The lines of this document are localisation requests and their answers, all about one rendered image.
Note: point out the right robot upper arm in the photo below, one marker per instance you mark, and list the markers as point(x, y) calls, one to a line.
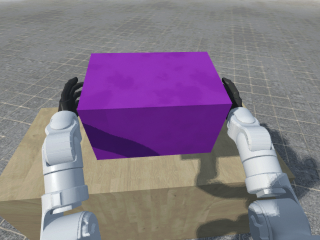
point(278, 219)

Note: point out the robot left hand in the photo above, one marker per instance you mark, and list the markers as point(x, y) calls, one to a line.
point(68, 100)

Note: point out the left robot upper arm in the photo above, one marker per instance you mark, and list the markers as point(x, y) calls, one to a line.
point(77, 226)

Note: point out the robot right hand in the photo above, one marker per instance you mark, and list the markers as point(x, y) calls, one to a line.
point(233, 94)

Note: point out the robot right forearm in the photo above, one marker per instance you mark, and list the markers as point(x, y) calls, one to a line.
point(264, 176)

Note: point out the carton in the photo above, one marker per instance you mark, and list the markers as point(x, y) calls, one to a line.
point(146, 104)

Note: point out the pedestal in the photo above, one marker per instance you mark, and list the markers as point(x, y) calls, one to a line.
point(168, 197)

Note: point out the robot left forearm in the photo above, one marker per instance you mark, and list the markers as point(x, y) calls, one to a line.
point(62, 164)

